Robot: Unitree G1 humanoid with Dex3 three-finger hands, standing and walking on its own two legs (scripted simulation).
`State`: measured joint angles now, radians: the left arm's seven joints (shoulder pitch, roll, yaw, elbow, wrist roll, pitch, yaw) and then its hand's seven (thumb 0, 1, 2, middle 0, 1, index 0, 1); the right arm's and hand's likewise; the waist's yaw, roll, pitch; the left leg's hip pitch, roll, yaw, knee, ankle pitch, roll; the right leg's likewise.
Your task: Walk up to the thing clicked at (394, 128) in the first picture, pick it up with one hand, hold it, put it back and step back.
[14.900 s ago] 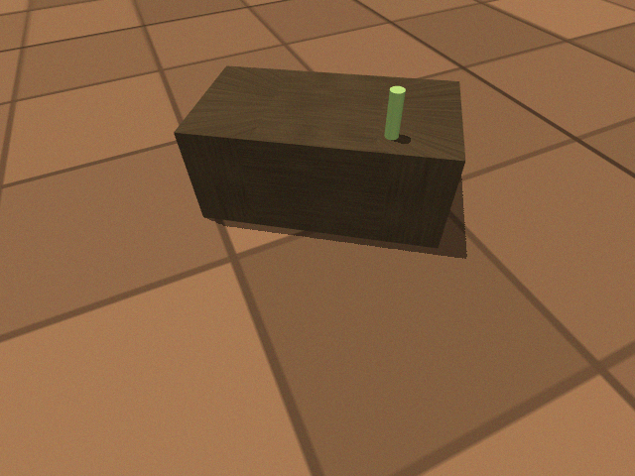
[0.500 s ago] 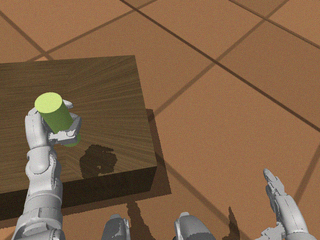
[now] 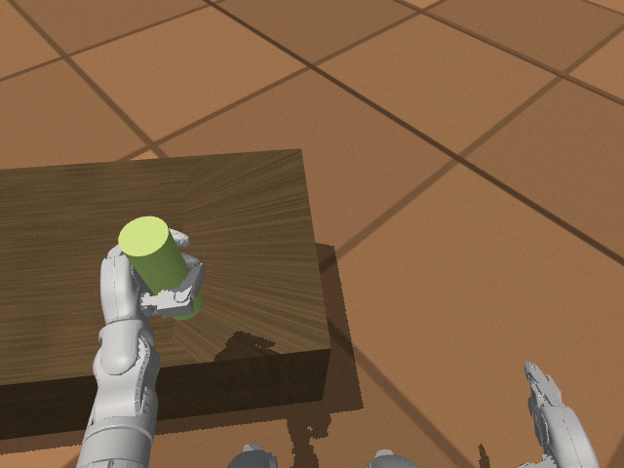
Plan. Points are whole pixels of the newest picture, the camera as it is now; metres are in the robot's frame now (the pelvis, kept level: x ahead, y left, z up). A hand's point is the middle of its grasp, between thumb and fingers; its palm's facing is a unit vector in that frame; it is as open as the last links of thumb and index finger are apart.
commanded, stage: lift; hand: left
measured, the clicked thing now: (167, 274) +0.36 +0.19 +0.04
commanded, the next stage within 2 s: hold in 0.32 s
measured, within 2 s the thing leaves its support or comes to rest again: neither
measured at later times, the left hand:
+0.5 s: hand (174, 274) +0.35 +0.17 +0.07, palm faces +0.18 -0.98 +0.01, open 7.0 cm
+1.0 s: hand (170, 284) +0.33 +0.17 +0.08, palm faces +0.19 -0.98 +0.01, open 7.0 cm
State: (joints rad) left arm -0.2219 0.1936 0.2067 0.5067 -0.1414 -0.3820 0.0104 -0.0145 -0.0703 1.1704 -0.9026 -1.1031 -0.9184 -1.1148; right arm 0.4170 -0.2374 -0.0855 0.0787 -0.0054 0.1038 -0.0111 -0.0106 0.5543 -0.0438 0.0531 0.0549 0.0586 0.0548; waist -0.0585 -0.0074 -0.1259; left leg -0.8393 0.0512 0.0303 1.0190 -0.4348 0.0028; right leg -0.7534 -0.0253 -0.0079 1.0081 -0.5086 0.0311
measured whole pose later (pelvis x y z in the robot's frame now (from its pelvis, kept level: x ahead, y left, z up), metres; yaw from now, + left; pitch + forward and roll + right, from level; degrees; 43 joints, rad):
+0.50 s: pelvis +0.01 +0.00 +0.01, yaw +0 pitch +11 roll +0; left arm -0.13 0.16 0.17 0.39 -0.15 -0.33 0.03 -0.01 -0.07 1.17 -0.90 -1.10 -0.92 -1.11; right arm 0.39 -0.23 -0.09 0.16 0.01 0.10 -0.03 -0.01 0.55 -0.05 0.05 0.05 0.06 0.05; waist -0.03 0.00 -0.11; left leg -0.71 0.04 0.04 0.93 -0.41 0.00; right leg -0.64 -0.03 0.00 0.93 -0.49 0.03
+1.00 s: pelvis +0.01 +0.00 +0.02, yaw +0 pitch +9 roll +0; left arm -0.03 0.14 0.14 0.27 -0.15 -0.28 0.04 -0.01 -0.07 1.17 -0.90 -1.10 -0.92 -1.12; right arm 0.38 -0.23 -0.10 0.22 0.01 0.08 -0.04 -0.01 0.53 -0.05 0.05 0.05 0.06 0.05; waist -0.02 0.00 -0.10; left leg -0.64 0.04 0.04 0.88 -0.40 0.00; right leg -0.56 -0.03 0.00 0.88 -0.47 0.03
